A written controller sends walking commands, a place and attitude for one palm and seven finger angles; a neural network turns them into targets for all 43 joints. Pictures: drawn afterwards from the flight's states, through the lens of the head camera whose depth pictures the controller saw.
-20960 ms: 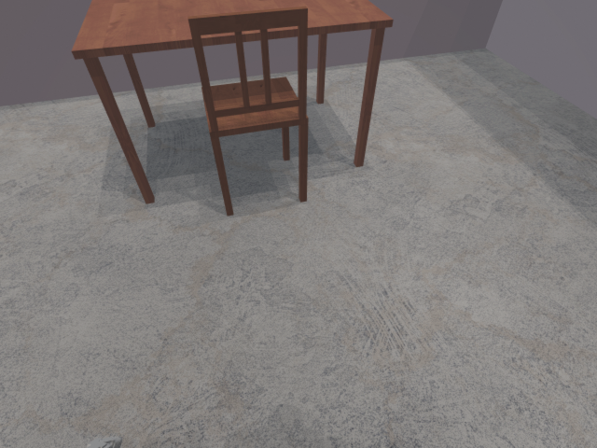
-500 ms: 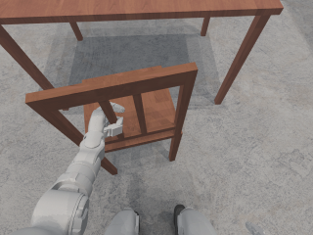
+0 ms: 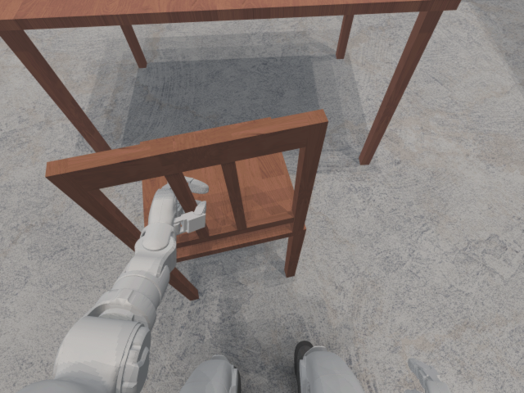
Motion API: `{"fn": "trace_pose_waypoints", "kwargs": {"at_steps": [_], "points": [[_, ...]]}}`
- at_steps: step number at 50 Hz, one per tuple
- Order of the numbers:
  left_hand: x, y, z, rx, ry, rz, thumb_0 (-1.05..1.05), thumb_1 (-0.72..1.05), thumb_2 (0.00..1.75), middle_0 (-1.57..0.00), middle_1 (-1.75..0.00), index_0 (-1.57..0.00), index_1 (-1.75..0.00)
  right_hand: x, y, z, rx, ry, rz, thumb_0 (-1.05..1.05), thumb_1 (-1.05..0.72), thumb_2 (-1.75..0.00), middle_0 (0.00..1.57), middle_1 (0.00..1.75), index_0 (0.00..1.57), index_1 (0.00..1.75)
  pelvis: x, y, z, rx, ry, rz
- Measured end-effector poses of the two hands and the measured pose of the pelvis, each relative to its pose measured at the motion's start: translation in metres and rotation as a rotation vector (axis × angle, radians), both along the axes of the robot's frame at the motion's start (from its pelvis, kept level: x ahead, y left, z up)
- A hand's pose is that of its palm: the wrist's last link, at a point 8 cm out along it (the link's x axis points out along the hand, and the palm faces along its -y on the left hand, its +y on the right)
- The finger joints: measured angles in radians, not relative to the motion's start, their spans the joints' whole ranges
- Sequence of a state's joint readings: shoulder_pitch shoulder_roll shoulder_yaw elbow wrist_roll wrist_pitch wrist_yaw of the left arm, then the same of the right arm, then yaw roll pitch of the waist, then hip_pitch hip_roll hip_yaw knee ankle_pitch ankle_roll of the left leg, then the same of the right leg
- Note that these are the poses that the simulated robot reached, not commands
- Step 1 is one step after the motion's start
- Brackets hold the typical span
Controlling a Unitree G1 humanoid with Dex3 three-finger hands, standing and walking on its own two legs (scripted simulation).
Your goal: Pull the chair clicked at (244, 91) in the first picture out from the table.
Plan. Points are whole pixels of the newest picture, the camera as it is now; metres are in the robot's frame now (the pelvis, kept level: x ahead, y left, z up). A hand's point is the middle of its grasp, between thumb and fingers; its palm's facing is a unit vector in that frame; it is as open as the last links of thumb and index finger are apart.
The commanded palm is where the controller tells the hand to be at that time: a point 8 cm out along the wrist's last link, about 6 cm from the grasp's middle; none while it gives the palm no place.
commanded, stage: step backward, pulling the chair out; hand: left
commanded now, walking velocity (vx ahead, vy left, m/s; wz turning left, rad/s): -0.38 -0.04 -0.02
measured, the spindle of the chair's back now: (190, 207) +0.42 +0.13 -0.07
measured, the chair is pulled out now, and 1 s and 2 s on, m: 0.34 0.53 0.60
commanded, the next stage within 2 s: stop walking, hand still on the chair in 0.90 s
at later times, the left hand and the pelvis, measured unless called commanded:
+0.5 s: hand (192, 266) +0.30 +0.12 -0.05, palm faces -0.04 -0.98 -0.17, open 5.3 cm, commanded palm +0.30 +0.17 -0.04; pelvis -0.10 +0.01 +0.00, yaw -1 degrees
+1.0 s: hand (183, 334) +0.20 +0.12 -0.05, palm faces -0.03 -0.99 -0.17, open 5.4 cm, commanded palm +0.19 +0.17 -0.03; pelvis -0.18 +0.01 +0.00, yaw -4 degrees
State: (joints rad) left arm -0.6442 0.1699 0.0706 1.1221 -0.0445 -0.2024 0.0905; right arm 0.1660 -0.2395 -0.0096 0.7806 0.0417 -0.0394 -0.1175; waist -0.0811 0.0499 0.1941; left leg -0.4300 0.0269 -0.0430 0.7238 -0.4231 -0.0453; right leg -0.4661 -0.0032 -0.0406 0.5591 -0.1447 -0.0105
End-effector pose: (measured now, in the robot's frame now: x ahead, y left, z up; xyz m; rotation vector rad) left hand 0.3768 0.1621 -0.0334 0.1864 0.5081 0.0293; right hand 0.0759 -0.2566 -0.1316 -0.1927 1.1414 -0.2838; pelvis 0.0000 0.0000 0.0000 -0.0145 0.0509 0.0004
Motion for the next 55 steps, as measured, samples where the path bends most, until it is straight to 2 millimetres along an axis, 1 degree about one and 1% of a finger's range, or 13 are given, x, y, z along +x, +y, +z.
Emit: {"fn": "trace_pose_waypoints", "kwargs": {"at_steps": [4,7,10,16,22,25,28,31,35,39,44,48,55], "points": [[-0.013,0.002,0.0,-0.005,0.004,-0.019,0.04,0.68,0.76,-0.23,-1.16,-0.49,-1.45,-0.024,-0.004,0.007,-0.047,0.016,-0.004,0.0,-0.91,-0.9,0.21,0.3,0.2,0.3,-0.016,0.008,0.001,0.022,-0.006,-0.008],[-0.025,0.004,0.0,-0.01,0.006,-0.024,0.04,0.68,0.76,-0.22,-1.16,-0.49,-1.45,-0.04,-0.005,0.011,-0.056,0.025,-0.004,0.0,-0.91,-0.9,0.21,0.3,0.2,0.3,-0.025,0.009,0.002,0.019,-0.008,-0.02],[-0.036,0.005,0.0,-0.006,-0.002,-0.017,0.04,0.68,0.76,-0.22,-1.17,-0.49,-1.45,-0.055,-0.004,0.009,-0.034,0.039,0.001,0.0,-0.91,-0.9,0.21,0.3,0.2,0.3,-0.032,0.003,0.001,0.013,-0.012,-0.026],[-0.057,0.004,0.0,0.005,-0.005,0.015,0.04,0.66,0.78,-0.25,-1.16,-0.49,-1.45,-0.081,-0.01,0.004,-0.004,0.037,-0.026,0.0,-0.91,-0.9,0.21,0.3,0.2,0.3,-0.058,-0.009,0.001,-0.016,-0.021,-0.028],[-0.079,0.004,0.001,-0.004,0.005,0.003,0.04,0.67,0.76,-0.23,-1.16,-0.49,-1.45,-0.102,-0.02,0.011,-0.075,0.025,-0.024,0.0,-0.91,-0.9,0.21,0.3,0.2,0.3,-0.083,0.004,0.0,0.003,-0.004,-0.005],[-0.091,0.005,0.001,-0.012,0.008,-0.017,0.04,0.68,0.76,-0.2,-1.16,-0.49,-1.45,-0.112,-0.018,0.018,-0.099,0.023,-0.024,0.0,-0.91,-0.9,0.21,0.3,0.2,0.3,-0.095,0.01,0.002,0.022,-0.015,-0.02],[-0.104,0.007,0.002,-0.017,0.01,-0.024,0.03,0.69,0.75,-0.19,-1.17,-0.49,-1.45,-0.12,-0.012,0.02,-0.09,0.011,-0.012,0.0,-0.91,-0.9,0.21,0.3,0.2,0.3,-0.104,0.011,0.003,0.013,-0.015,-0.034],[-0.117,0.008,0.002,-0.009,0.002,-0.021,0.03,0.68,0.76,-0.2,-1.17,-0.49,-1.45,-0.127,-0.004,0.016,-0.047,0.004,0.003,0.0,-0.91,-0.9,0.2,0.3,0.2,0.3,-0.111,0.006,0.002,0.007,-0.018,-0.045],[-0.133,0.008,0.002,0.0,0.003,0.005,0.04,0.67,0.77,-0.22,-1.16,-0.49,-1.45,-0.14,0.003,0.007,0.014,-0.005,0.001,0.0,-0.91,-0.9,0.21,0.3,0.2,0.3,-0.13,-0.003,0.002,-0.024,-0.031,-0.057],[-0.15,0.006,0.003,0.004,0.007,0.02,0.04,0.67,0.77,-0.23,-1.14,-0.49,-1.45,-0.157,-0.001,0.005,0.014,-0.023,-0.035,0.0,-0.91,-0.9,0.21,0.3,0.2,0.3,-0.146,-0.005,0.001,-0.016,-0.029,-0.055],[-0.169,0.007,0.004,-0.009,0.024,0.004,0.04,0.68,0.76,-0.21,-1.14,-0.49,-1.45,-0.182,-0.009,0.01,-0.051,-0.012,-0.033,0.0,-0.91,-0.9,0.21,0.3,0.2,0.3,-0.164,0.007,0.0,0.009,-0.031,-0.036],[-0.185,0.009,0.004,-0.017,0.031,-0.01,0.04,0.68,0.75,-0.19,-1.15,-0.49,-1.45,-0.2,-0.009,0.016,-0.077,-0.011,-0.036,0.0,-0.91,-0.9,0.21,0.3,0.2,0.3,-0.176,0.013,0.0,0.009,-0.041,-0.058],[-0.214,0.011,0.004,-0.002,0.014,-0.001,0.04,0.67,0.76,-0.2,-1.16,-0.49,-1.45,-0.217,0.0,0.012,-0.016,-0.045,-0.037,0.0,-0.91,-0.9,0.21,0.3,0.2,0.3,-0.192,0.001,-0.003,-0.016,-0.089,-0.077]]}}
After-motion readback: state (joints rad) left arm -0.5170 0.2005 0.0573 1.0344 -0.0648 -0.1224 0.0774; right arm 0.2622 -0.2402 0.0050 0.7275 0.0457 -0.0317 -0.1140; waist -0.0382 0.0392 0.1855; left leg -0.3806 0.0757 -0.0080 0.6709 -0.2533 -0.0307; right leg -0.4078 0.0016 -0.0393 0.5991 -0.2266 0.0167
